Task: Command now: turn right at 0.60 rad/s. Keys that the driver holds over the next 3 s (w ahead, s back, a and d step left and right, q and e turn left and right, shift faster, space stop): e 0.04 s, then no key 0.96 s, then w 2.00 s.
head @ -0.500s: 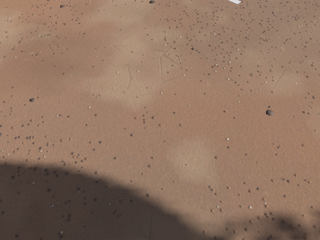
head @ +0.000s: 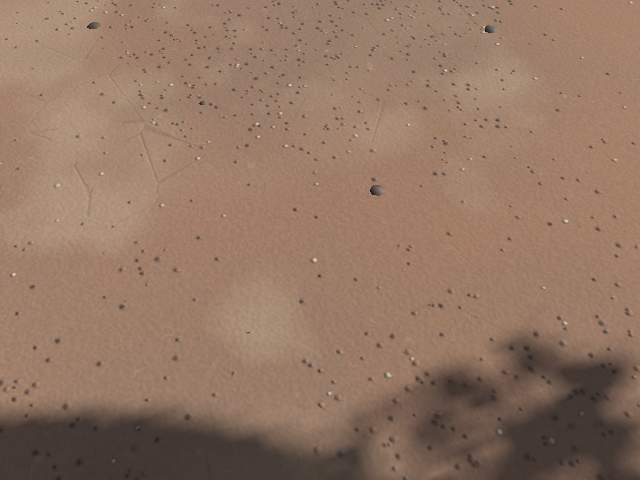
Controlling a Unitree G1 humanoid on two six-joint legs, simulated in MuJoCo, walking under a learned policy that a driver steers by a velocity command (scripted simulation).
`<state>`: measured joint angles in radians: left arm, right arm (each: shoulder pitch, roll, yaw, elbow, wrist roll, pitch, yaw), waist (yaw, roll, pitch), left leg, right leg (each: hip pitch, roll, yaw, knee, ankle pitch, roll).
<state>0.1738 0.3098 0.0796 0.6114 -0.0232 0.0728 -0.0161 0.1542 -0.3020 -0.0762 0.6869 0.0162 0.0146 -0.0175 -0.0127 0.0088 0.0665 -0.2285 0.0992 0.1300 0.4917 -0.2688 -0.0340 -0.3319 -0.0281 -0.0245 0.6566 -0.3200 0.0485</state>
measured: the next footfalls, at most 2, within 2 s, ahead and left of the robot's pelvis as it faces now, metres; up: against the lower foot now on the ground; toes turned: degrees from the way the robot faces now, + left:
right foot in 0.02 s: +0.04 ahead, -0.12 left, +0.00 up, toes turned -3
left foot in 0.46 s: +0.07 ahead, +0.11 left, +0.00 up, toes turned -7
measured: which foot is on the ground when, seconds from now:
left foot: down 0.00-0.02, up 0.04-0.44, down 0.46-1.00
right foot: up 0.00-0.00, down 0.02-1.00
